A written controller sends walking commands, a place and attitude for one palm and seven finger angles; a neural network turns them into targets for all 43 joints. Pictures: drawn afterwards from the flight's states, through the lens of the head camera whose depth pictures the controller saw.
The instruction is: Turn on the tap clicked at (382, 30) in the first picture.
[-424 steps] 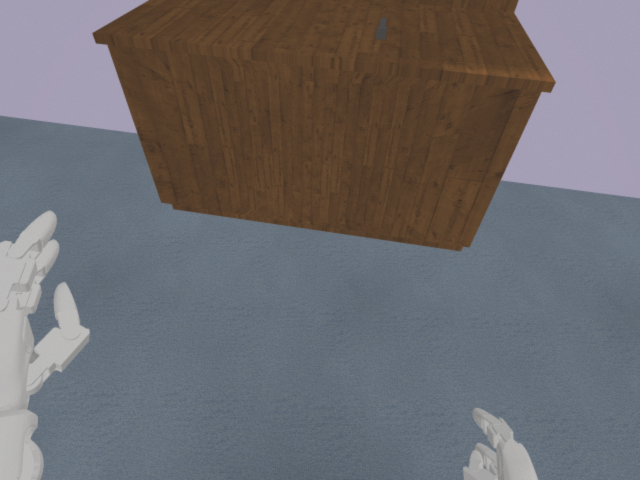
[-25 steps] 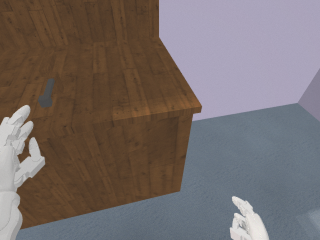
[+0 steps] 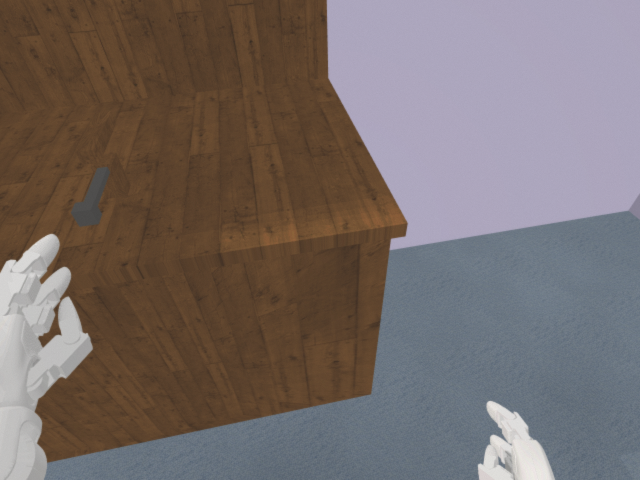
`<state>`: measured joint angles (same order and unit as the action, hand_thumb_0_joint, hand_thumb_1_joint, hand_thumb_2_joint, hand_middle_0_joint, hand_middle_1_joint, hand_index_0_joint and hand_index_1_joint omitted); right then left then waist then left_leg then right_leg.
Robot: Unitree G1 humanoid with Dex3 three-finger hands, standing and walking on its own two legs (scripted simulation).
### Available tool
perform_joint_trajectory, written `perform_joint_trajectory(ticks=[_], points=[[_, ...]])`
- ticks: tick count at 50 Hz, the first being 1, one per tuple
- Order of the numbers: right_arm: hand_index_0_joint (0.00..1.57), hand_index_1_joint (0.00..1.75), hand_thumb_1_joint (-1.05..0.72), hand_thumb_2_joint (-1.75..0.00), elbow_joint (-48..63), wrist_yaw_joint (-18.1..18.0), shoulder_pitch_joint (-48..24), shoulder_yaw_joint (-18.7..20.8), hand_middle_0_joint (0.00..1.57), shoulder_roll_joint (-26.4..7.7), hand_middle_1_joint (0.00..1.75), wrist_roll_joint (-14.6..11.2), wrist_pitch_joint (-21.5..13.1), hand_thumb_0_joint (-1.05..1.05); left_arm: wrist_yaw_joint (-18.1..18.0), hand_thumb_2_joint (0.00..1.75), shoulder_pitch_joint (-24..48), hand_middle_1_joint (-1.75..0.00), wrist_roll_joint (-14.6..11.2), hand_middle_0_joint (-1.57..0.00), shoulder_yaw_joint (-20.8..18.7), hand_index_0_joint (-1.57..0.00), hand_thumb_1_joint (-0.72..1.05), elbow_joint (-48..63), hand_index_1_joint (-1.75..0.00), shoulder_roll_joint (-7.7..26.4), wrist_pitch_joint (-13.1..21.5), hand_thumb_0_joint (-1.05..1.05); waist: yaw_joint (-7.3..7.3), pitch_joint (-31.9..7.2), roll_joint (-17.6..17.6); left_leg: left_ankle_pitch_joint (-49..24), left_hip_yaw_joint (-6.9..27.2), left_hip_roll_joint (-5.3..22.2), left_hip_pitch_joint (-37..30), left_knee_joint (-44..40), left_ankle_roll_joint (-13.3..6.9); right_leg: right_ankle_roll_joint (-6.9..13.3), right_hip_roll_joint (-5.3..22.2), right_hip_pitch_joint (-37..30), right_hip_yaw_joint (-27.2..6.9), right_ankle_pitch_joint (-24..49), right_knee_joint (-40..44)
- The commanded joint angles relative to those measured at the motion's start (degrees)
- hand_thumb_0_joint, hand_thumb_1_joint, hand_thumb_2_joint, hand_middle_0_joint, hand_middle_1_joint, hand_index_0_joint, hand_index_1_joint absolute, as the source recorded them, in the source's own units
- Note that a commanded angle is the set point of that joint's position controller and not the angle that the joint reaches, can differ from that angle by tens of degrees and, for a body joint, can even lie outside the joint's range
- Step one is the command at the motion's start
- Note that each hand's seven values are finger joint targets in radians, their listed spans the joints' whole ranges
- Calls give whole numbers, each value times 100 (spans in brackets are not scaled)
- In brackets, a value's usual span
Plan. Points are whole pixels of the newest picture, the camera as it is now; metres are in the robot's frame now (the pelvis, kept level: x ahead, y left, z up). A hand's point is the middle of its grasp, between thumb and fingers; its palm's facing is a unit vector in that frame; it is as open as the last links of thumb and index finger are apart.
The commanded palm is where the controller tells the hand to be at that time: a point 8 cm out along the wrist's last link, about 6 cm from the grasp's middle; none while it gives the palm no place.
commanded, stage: turn the palm inward beside the body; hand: left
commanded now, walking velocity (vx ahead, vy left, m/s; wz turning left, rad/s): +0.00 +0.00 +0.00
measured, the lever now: (86, 213) +0.43 +0.41 +0.11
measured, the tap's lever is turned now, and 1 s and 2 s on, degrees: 0 0 0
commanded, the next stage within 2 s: reach beside the lever's end, fingers flat in 1.32 s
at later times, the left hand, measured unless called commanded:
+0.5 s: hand (77, 366) +0.17 +0.25 +0.15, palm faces +0.46 -0.87 -0.16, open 7.4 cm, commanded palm +0.11 +0.29 +0.17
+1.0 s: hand (77, 380) +0.16 +0.24 +0.15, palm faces +0.49 -0.87 -0.09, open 7.4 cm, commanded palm +0.10 +0.28 +0.17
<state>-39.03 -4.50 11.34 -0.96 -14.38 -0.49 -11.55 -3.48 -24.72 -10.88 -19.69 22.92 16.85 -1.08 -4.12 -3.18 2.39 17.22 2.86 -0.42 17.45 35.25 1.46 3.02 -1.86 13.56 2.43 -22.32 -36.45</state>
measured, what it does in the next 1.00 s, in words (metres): stands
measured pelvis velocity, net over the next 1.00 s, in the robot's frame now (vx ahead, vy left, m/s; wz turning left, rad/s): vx -0.02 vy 0.01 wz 0.02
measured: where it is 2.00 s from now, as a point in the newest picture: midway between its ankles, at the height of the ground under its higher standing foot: outside the picture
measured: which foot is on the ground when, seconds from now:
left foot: down 0.00-1.00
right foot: down 0.00-1.00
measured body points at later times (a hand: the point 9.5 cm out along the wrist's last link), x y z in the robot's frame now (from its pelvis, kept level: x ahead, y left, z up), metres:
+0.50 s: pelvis -0.02 +0.01 +0.00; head -0.06 -0.01 +0.45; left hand +0.14 +0.29 +0.16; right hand +0.18 -0.19 -0.07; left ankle +0.02 +0.14 -0.72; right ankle -0.03 -0.08 -0.72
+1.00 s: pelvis -0.02 +0.01 +0.00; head -0.06 -0.02 +0.45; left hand +0.13 +0.29 +0.16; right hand +0.19 -0.19 -0.06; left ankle +0.02 +0.14 -0.72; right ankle -0.03 -0.08 -0.72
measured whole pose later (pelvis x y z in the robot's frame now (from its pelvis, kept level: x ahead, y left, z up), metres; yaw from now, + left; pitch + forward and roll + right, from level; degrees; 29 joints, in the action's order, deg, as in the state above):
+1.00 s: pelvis -0.02 +0.01 +0.00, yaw +1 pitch -4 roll +0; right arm -40.0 -5.7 9.5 -3.3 -12.8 -0.4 -15.5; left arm -8.8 -27.1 -13.3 -14.0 28.7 10.9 -9.1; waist -4.8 -2.8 3.3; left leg 15.0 3.8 -0.6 15.9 34.3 0.9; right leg 2.6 -1.7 11.1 3.4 -19.7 -34.2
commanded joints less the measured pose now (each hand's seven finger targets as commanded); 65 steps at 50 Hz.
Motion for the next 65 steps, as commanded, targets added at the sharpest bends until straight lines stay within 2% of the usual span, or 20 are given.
perform_joint_trajectory(ticks=[1, 5, 11, 12, 16, 20, 22, 26, 27, 31, 32, 34, 35, 43, 46, 48, 52, 56, 57, 65], points=[[20, 30, -90, -90, 931, -75, -735, 156, 20, -546, 30, 12, -407, 0, -131, 90, 760, -30, 43, -20, -501, -20, 90, 1377, -30, 1006, 359, 0, 4, -482, -205, -1496, -232, -121, -373, -148, -300, -449, 210, 153, -160, 2697, 535], [20, 30, -90, -90, 933, -98, -746, 131, 20, -516, 30, 36, -468, 0, -186, 90, 678, -30, 55, -20, -416, -20, 90, 1450, -30, 904, 358, 0, -62, -642, -116, -1495, -204, -104, -394, -215, -286, -375, 177, 86, -102, 2458, 499], [20, 30, -90, -90, 953, -102, -857, 81, 20, -494, 30, 20, -537, 0, -316, 90, 561, -30, 76, -20, -285, -20, 90, 1525, -30, 789, 183, 0, -101, -473, 68, -1323, -198, -71, -368, -340, -263, -285, 83, 141, -18, 1838, 609], [20, 30, -90, -90, 957, -106, -900, 51, 20, -462, 30, 17, -537, 0, -329, 90, 554, -30, 70, -20, -135, -20, 90, 1534, -30, 636, 140, 0, -84, -406, 69, -1231, -179, -67, -356, -405, -264, -273, 82, 153, 6, 1688, 632], [20, 30, -90, -90, 949, -133, -986, 33, 20, -473, 30, 33, -562, 0, -424, 90, 522, -30, 30, -20, -261, -20, 90, 1498, -30, 710, 3, 0, -102, -257, -134, -937, -161, -59, -294, -478, -265, -285, 61, 196, -9, 1300, 789], [20, 30, -90, -90, 943, -145, -1076, -9, 20, -431, 30, 31, -583, 0, -458, 90, 686, -30, 30, -20, -29, -20, 90, 1604, -30, 512, -63, 0, -55, -154, -56, -627, -151, -52, -323, -577, -258, -276, 57, 279, -11, 858, 900], [20, 30, -90, -90, 947, -141, -1121, -27, 20, -403, 30, 26, -605, 0, -495, 90, 660, -30, 68, -20, 88, -20, 90, 1700, -30, 435, -69, 0, -71, -120, 165, -489, -138, -52, -329, -640, -251, -250, 55, 274, -7, 648, 933], [20, 30, -90, -90, 922, -155, -1151, -42, 20, -419, 30, 38, -656, 0, -553, 90, 613, -30, 62, -20, 39, -20, 90, 1694, -30, 497, -117, 0, -54, -40, 32, -166, -106, -62, -281, -685, -255, -265, 52, 318, -28, 301, 1060], [20, 30, -90, -90, 939, -155, -1196, -50, 20, -383, 30, 38, -661, 0, -550, 90, 558, -30, 43, -20, 126, -20, 90, 1751, -30, 359, -121, 0, -76, -60, -46, -144, -101, -61, -284, -719, -258, -260, 57, 268, -1, 285, 1044], [20, 30, -90, -90, 912, -150, -1194, -55, 20, -401, 30, 33, -688, 0, -595, 90, 491, -30, 7, -20, 47, -20, 90, 1740, -30, 422, -181, 0, -83, 50, 18, -19, -97, -80, -222, -708, -251, -272, 70, 307, -31, 161, 1126], [20, 30, -90, -90, 928, -158, -1265, -65, 20, -362, 30, 33, -693, 0, -572, 90, 422, -30, -33, -20, 172, -20, 90, 1749, -30, 259, -207, 0, -82, 68, -50, 52, -95, -77, -241, -730, -263, -276, 78, 301, -26, 100, 1132], [20, 30, -90, -90, 925, -152, -1255, -65, 20, -376, 30, 28, -709, 0, -588, 90, 467, -30, -37, -20, 186, -20, 90, 1821, -30, 275, -208, 0, -64, 108, -11, 145, -91, -82, -230, -735, -259, -273, 86, 326, -34, 5, 1159], [20, 30, -90, -90, 946, -149, -1264, -61, 20, -381, 30, 37, -725, 0, -605, 90, 463, -30, -36, -20, 178, -20, 90, 1938, -30, 285, -203, 0, -78, 40, 107, 24, -101, -89, -265, -702, -264, -261, 96, 291, -52, 121, 1146], [20, 30, -90, -90, 891, -156, -1227, -47, 20, -393, 30, 25, -787, 0, -572, 90, 458, -30, -179, -20, 134, -20, 90, 1915, -30, 231, -287, 0, -63, -74, -46, -389, -77, -83, -316, -613, -272, -275, 108, 216, -34, 609, 1078], [20, 30, -90, -90, 874, -157, -1207, -38, 20, -399, 30, 12, -782, 0, -566, 90, 445, -30, -210, -20, 64, -20, 90, 1888, -30, 251, -393, 0, -95, -128, 90, -516, -84, -88, -354, -601, -258, -267, 98, 156, -19, 763, 1057], [20, 30, -90, -90, 884, -166, -1208, -44, 20, -396, 30, 19, -765, 0, -539, 90, 413, -30, -203, -20, 136, -20, 90, 1879, -30, 206, -443, 0, -72, -148, -63, -630, -104, -95, -378, -567, -280, -292, 121, 156, -40, 973, 1034], [20, 30, -90, -90, 927, -159, -1238, -51, 20, -368, 30, 15, -739, 0, -541, 90, 433, -30, -165, -20, 187, -20, 90, 2011, -30, 150, -472, 0, -96, -133, 88, -708, -101, -91, -429, -623, -266, -264, 103, 112, -3, 1027, 1009], [20, 30, -90, -90, 924, -161, -1202, -36, 20, -391, 30, 11, -706, 0, -567, 90, 374, -30, -191, -20, 5, -20, 90, 1848, -30, 276, -509, 0, -119, -123, -165, -728, -102, -82, -390, -573, -266, -293, 93, 119, -23, 1074, 1037], [20, 30, -90, -90, 935, -166, -1243, -51, 20, -357, 30, 11, -694, 0, -540, 90, 368, -30, -204, -20, 142, -20, 90, 1864, -30, 121, -521, 0, -108, -133, -161, -715, -114, -89, -408, -598, -278, -299, 110, 93, -28, 1083, 1032], [20, 30, -90, -90, 953, -175, -1212, -40, 20, -378, 30, 13, -683, 0, -564, 90, 477, -30, -152, -20, 144, -20, 90, 1948, -30, 185, -532, 0, -89, -161, -10, -801, -134, -90, -445, -547, -277, -300, 126, 111, -63, 1215, 1017]])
